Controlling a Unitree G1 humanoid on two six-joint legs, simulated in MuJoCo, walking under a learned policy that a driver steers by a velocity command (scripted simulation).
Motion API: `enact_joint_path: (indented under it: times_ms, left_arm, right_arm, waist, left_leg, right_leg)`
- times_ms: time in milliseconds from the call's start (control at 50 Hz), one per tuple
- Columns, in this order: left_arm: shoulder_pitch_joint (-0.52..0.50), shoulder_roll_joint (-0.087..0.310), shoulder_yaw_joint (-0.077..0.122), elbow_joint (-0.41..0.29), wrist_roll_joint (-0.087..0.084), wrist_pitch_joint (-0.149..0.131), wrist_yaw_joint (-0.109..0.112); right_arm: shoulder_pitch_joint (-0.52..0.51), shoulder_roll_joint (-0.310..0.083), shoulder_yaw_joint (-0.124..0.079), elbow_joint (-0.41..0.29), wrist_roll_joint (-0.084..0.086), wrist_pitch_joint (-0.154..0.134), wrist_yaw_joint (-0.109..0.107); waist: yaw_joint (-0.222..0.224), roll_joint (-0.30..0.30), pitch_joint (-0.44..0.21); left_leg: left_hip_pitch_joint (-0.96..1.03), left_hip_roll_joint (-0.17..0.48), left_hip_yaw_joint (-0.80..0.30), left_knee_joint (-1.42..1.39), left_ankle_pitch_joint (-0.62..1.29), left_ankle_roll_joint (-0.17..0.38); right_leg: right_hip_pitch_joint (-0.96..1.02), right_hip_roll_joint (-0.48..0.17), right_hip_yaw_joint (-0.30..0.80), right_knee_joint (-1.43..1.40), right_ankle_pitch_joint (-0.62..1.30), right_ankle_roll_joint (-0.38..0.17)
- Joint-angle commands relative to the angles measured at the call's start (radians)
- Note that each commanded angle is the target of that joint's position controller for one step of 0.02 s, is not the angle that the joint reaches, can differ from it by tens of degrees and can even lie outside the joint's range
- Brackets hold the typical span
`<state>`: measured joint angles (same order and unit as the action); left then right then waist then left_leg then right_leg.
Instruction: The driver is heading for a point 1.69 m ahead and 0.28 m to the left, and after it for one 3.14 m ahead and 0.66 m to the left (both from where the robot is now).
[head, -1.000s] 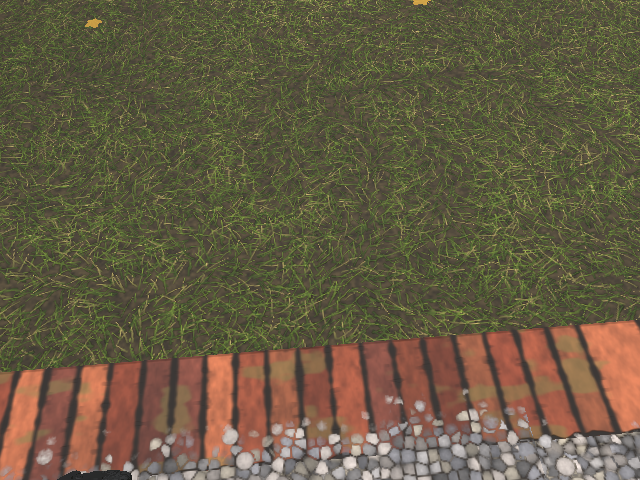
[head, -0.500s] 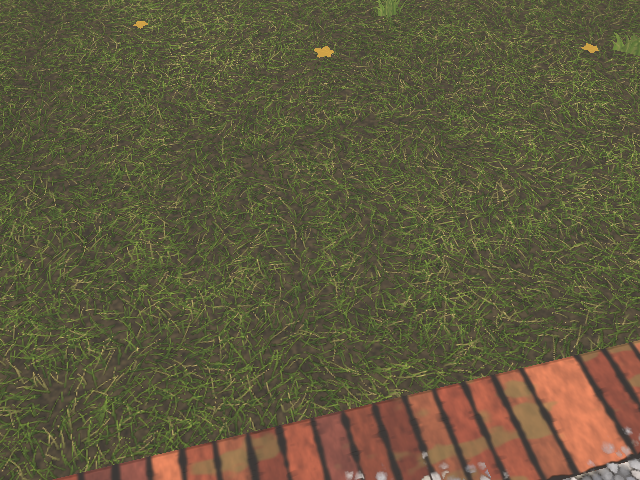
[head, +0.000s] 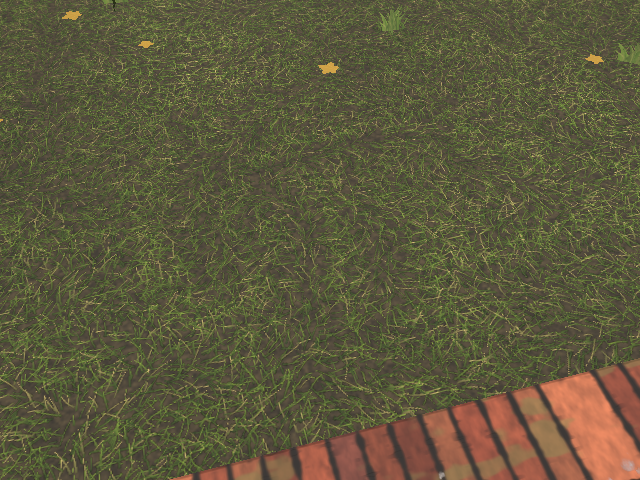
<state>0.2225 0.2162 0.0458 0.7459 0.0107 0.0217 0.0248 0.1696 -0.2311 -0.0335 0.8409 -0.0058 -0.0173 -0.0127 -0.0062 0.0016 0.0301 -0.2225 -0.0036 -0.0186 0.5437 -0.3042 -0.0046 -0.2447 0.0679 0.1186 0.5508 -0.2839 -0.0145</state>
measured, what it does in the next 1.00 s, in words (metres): stands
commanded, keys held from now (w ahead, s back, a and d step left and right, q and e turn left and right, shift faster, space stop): no key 1.00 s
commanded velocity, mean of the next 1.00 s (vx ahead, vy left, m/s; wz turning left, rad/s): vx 0.00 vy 0.00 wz -0.01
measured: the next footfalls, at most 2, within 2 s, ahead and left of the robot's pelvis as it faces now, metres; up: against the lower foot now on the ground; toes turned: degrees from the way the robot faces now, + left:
left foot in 1.76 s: +0.44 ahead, +0.10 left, +0.00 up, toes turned +1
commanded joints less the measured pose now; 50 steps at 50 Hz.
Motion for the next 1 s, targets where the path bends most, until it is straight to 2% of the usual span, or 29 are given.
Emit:
enact_joint_path:
  times_ms: [20,240,560,780,1000]
  left_arm:
    - [0.002,0.105,0.026,-0.049,-0.001,-0.013,0.007]
    - [0.019,0.095,0.026,0.023,-0.003,-0.014,0.016]
    - [0.05,0.086,0.02,0.186,-0.009,-0.021,0.026]
    - [0.07,0.07,0.008,0.275,-0.011,-0.021,0.027]
    - [0.089,0.055,-0.004,0.329,-0.012,-0.019,0.028]
  right_arm:
    - [-0.006,-0.108,-0.024,-0.039,0.002,-0.012,-0.004]
    - [0.022,-0.104,-0.023,0.041,0.004,-0.011,-0.011]
    - [0.078,-0.085,-0.018,0.154,0.006,-0.003,-0.023]
    - [0.122,-0.064,-0.01,0.2,0.007,0.001,-0.026]
    - [0.162,-0.045,-0.004,0.223,0.007,0.002,-0.026]
  waist:
    - [-0.001,-0.005,-0.048]
    - [-0.003,-0.003,-0.021]
    - [-0.007,-0.004,0.008]
    - [-0.005,0.001,0.024]
    - [-0.003,0.002,0.034]
  left_leg:
    - [0.009,0.054,-0.055,-0.086,0.16,0.028]
    - [0.001,0.046,-0.051,-0.117,0.122,0.028]
    - [0.01,0.034,-0.044,-0.155,0.111,0.035]
    - [0.013,0.027,-0.04,-0.167,0.116,0.039]
    - [0.014,0.024,-0.039,-0.173,0.122,0.043]
  right_leg:
    - [0.025,-0.077,0.071,-0.083,0.224,-0.03]
    - [0.045,-0.07,0.055,-0.099,0.215,-0.018]
    - [0.055,-0.062,0.029,-0.13,0.205,-0.005]
    - [0.047,-0.058,0.013,-0.143,0.188,0.0]
    - [0.037,-0.057,0.003,-0.15,0.176,0.004]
